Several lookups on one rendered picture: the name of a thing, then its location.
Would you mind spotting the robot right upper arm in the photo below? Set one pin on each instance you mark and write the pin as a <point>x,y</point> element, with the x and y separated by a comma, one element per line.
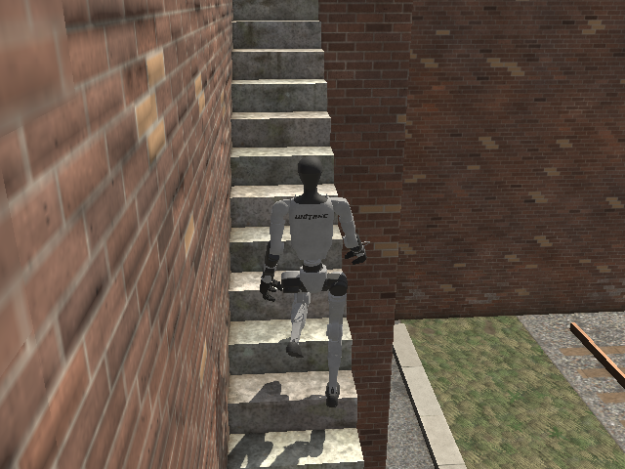
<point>342,208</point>

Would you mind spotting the robot left foot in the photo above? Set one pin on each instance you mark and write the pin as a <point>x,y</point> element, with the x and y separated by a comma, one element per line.
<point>294,350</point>

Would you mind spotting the robot left upper arm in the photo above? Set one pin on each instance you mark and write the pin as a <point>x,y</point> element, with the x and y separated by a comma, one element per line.
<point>279,209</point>

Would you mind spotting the left robot hand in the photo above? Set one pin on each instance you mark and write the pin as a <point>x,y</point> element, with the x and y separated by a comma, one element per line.
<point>265,287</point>

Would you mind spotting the robot right shin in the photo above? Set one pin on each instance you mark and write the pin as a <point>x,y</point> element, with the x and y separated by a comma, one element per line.
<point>334,359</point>

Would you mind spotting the robot right forearm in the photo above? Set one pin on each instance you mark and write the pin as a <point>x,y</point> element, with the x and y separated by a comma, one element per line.
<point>359,250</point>

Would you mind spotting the robot left forearm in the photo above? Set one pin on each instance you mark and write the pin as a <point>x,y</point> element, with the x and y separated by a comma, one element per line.
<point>270,265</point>

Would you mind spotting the right robot hand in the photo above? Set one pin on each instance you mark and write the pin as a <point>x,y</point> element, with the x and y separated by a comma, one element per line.
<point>360,259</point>

